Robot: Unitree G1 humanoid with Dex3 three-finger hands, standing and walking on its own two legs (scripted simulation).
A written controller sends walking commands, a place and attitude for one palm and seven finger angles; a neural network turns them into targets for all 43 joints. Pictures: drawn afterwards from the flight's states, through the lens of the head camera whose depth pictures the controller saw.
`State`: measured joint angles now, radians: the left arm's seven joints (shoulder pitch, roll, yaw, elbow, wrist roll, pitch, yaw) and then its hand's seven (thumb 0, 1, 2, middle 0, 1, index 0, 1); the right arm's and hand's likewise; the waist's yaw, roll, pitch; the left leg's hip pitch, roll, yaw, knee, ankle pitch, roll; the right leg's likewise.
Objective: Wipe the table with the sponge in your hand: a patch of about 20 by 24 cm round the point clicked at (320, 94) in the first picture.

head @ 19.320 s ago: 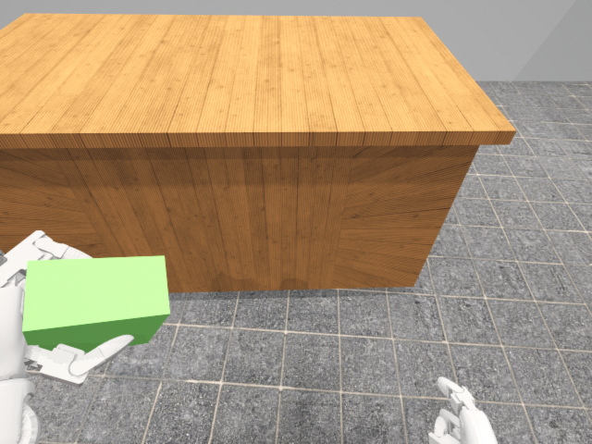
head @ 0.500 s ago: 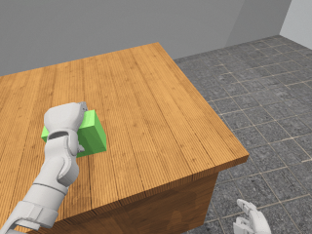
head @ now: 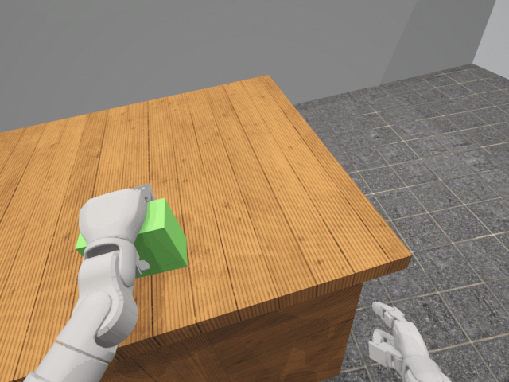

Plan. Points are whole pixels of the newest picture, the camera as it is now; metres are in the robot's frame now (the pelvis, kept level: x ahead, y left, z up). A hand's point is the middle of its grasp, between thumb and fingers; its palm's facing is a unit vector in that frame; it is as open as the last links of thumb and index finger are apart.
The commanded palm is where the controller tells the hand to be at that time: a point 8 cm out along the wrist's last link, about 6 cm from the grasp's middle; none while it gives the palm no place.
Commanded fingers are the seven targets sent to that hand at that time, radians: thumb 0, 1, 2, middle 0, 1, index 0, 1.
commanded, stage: wipe back along the middle lane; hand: left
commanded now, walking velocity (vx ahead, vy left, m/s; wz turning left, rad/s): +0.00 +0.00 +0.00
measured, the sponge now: (142, 248) +0.29 +0.23 +0.08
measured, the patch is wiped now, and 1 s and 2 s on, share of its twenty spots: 0.75 0.85 1.00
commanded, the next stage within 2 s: slide across to the third lane in 0.16 s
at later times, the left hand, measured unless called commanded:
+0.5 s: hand (137, 258) +0.25 +0.21 +0.12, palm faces +0.11 -0.05 -0.99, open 10.1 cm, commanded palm +0.22 +0.18 +0.17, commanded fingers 0.00 0.10 1.30 -1.20 -1.60 -1.20 -1.60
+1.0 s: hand (194, 241) +0.28 +0.13 +0.13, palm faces +0.14 -0.14 -0.98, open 10.1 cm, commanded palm +0.25 +0.13 +0.18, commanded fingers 0.00 0.10 1.30 -1.20 -1.60 -1.20 -1.60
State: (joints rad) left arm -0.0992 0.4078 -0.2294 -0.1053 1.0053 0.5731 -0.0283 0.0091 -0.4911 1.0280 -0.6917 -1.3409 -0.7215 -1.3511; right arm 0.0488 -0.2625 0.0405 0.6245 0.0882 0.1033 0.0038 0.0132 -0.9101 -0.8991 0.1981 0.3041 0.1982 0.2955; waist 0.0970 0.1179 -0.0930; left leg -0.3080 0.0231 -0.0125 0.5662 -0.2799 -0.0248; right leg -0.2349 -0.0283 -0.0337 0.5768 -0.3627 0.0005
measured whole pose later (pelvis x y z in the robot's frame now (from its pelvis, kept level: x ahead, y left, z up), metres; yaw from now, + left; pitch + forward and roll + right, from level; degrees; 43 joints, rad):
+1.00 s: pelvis -0.03 -0.03 +0.00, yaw +0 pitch -3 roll +1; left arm -0.22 0.29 -0.39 -0.03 0.94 0.53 0.02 -0.01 -0.50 1.03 -0.70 -1.34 -0.73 -1.34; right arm 0.02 -0.24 0.04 0.69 0.08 0.04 0.01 0.02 -0.91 -0.90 0.20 0.30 0.19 0.29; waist 0.11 0.12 -0.07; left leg -0.24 0.05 -0.03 0.52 -0.22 -0.05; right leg -0.20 0.00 -0.04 0.60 -0.34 -0.04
